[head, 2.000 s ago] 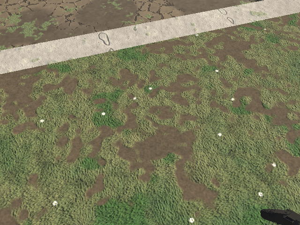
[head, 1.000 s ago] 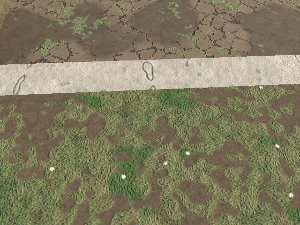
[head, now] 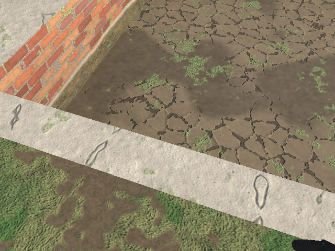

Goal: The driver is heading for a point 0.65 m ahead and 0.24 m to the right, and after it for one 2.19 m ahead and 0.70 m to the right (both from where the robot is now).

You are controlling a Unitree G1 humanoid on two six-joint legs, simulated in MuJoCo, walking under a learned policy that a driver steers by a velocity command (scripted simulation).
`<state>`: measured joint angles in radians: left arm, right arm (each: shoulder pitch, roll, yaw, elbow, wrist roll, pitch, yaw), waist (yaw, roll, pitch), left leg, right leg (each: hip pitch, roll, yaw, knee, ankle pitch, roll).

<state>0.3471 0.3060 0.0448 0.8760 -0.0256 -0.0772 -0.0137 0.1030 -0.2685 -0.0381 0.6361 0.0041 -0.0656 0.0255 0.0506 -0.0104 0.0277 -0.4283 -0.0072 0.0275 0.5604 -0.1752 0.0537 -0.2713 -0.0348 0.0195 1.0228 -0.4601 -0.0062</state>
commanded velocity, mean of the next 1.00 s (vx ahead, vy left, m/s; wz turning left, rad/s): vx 0.50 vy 0.00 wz -0.41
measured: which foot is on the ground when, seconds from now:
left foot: down 0.00-0.44, up 0.46-0.88, down 0.90-1.00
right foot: up 0.00-0.44, down 0.46-0.92, up 0.94-1.00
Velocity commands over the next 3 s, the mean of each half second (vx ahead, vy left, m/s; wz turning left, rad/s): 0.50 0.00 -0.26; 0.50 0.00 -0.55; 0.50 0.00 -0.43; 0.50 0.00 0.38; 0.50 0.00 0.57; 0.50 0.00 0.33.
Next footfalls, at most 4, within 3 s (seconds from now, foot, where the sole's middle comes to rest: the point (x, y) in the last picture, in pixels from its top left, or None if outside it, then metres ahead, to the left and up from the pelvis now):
0.46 right None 0.40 -0.16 -0.77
0.90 left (185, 200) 0.67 -0.03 -0.77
1.30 right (257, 222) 0.59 -0.32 -0.77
1.70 left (225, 194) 0.71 -0.20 -0.77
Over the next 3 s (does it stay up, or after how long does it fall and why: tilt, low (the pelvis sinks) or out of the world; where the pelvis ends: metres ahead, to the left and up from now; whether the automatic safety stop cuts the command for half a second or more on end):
stays up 0.65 -0.30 0.00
